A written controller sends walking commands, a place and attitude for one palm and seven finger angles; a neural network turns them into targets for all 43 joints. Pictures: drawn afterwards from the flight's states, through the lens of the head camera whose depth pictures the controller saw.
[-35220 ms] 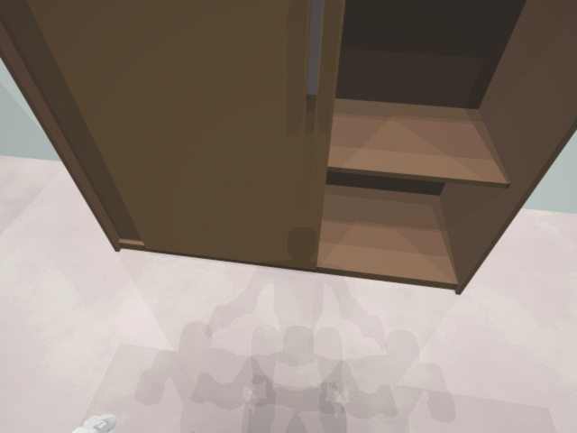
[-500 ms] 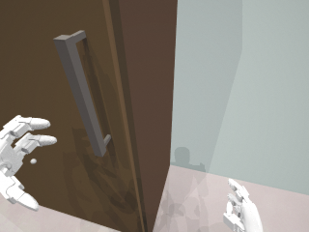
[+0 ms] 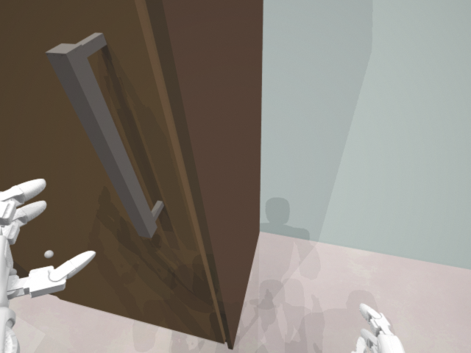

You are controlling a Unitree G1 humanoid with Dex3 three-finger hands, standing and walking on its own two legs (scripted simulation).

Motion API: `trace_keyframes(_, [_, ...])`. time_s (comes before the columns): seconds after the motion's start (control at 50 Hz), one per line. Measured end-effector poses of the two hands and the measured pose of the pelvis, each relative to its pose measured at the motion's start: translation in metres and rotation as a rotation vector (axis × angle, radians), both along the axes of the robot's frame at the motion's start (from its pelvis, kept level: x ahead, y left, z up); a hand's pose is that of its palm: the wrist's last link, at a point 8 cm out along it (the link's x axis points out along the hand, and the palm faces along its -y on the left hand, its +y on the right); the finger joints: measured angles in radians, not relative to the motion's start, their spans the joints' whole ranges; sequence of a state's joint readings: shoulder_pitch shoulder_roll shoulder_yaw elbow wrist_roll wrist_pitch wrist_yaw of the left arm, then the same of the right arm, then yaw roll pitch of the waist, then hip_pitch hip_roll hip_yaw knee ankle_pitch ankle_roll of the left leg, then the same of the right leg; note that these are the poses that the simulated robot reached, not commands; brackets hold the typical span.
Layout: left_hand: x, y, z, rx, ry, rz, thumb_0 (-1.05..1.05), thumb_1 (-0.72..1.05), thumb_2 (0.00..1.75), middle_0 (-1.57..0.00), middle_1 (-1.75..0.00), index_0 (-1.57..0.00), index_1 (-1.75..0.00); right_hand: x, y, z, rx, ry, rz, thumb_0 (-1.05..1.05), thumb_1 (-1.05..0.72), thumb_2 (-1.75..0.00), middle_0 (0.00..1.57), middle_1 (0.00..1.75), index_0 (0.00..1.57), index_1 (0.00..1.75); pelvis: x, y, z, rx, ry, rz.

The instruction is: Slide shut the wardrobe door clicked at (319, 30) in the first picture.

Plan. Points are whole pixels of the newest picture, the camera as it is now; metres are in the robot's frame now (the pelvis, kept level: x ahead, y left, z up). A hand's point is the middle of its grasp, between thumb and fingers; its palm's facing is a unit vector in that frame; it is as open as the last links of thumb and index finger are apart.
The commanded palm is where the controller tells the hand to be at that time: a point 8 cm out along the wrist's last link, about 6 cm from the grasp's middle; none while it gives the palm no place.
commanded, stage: draw the hand back to the body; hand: left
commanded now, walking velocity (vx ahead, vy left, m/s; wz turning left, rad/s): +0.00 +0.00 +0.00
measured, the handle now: (126, 155) +0.30 +0.19 +0.23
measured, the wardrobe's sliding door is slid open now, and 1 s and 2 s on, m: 0.01 0.01 0.01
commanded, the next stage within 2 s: step back with the hand held close in 0.66 s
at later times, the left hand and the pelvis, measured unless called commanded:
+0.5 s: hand (49, 252) +0.19 +0.27 +0.16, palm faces +0.46 -0.80 -0.38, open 7.6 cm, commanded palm +0.13 +0.31 +0.17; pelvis -0.01 +0.01 +0.00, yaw -1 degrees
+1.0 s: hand (49, 248) +0.18 +0.26 +0.18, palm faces +0.40 -0.78 -0.48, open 7.4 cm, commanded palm +0.11 +0.30 +0.18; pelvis -0.04 +0.01 +0.01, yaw -3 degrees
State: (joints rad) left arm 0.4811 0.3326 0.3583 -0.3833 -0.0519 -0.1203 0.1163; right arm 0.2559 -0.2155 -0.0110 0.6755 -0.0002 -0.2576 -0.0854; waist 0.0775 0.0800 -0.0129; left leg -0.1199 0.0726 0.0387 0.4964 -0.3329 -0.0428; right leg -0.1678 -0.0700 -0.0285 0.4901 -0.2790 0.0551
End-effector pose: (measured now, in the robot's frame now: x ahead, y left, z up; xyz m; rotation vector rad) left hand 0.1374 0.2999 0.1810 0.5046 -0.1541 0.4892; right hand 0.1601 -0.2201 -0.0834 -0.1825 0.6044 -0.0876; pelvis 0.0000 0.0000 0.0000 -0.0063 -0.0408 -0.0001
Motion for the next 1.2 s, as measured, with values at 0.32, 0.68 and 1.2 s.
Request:
trace_keyframes(0.32, [0.014,0.011,-0.003,-0.034,-0.036,-0.037,0.01,0.65,0.78,-0.22,-0.44,-0.22,-0.44,0.007,0.012,0.016,-0.007,-0.028,0.003,0.02,-0.90,-0.90,0.20,0.30,0.20,0.30,-0.005,0.012,0.002,0.001,-0.023,-0.013])
trace_keyframes(0.68, [-0.004,0.005,0.002,-0.028,-0.043,-0.027,0.01,0.88,0.89,-0.21,-0.30,-0.21,-0.31,-0.010,0.010,0.010,0.003,0.004,0.014,0.02,-0.90,-0.90,0.20,0.30,0.20,0.30,-0.017,0.007,0.004,0.001,-0.040,-0.006])
trace_keyframes(1.2, [-0.013,0.003,0.002,0.111,0.018,-0.199,0.01,0.89,0.90,-0.22,-0.30,-0.21,-0.30,-0.078,-0.010,0.010,-0.042,0.129,-0.150,0.02,-0.90,-0.90,0.20,0.30,0.20,0.30,-0.063,0.020,0.001,0.020,0.037,-0.062])
